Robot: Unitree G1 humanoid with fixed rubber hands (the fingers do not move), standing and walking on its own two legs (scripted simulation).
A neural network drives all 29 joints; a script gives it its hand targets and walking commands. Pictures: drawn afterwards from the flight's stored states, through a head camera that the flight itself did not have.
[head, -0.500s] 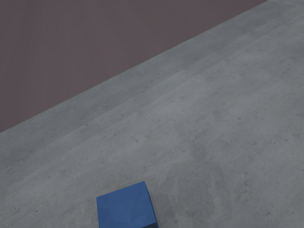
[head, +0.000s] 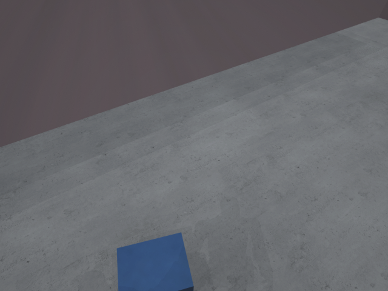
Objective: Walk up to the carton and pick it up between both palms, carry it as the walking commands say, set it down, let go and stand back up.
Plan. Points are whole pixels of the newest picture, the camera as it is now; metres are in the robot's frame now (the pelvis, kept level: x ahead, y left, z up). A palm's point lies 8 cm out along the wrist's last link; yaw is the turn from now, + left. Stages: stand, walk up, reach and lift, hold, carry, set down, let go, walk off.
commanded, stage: walk up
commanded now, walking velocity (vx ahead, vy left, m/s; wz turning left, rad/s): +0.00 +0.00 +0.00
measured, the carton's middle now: (156, 275) +0.36 +0.17 -0.66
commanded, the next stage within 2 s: none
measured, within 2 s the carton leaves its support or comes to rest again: neither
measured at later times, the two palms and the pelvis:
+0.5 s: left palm out of the picture -0.01 +0.22 -0.15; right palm out of the picture +0.02 -0.22 -0.14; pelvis +0.02 +0.00 +0.00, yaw +1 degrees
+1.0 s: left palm out of the picture -0.01 +0.40 -0.14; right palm out of the picture +0.03 -0.14 -0.12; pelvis -0.05 +0.11 -0.01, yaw +8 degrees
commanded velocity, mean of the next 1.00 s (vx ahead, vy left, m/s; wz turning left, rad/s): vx -0.06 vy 0.08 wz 0.09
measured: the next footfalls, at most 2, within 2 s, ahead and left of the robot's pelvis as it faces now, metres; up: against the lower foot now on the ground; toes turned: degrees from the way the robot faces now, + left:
left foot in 0.86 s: +0.00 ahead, +0.25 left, +0.00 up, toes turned +12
right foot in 1.16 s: -0.03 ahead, +0.03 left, +0.00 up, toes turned +2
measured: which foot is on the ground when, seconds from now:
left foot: down 0.00-0.56, up 0.58-0.84, down 0.86-1.00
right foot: down 0.00-0.84, up 0.86-1.00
